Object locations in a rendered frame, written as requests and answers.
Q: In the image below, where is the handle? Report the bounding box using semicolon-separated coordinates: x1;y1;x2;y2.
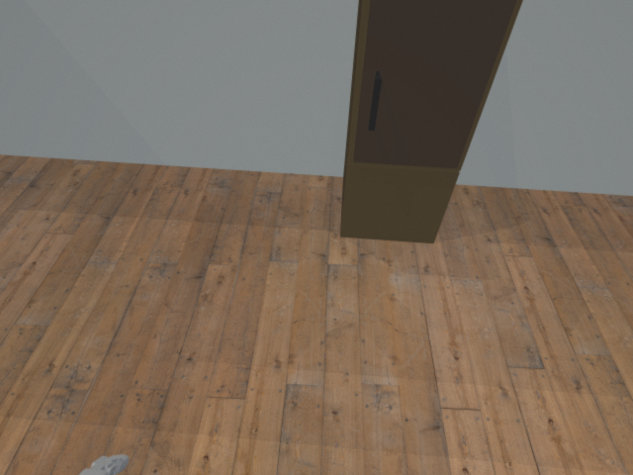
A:
369;71;382;131

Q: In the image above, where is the cupboard door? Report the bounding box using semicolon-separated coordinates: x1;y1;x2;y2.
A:
353;0;517;168

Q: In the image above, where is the robot left hand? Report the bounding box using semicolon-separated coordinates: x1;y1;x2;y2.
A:
79;454;129;475

